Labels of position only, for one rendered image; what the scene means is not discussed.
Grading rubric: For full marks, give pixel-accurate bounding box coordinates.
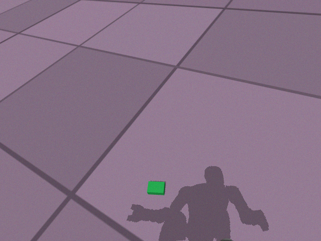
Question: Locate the small box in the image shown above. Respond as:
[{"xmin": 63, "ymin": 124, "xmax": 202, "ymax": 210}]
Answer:
[{"xmin": 147, "ymin": 181, "xmax": 165, "ymax": 195}]

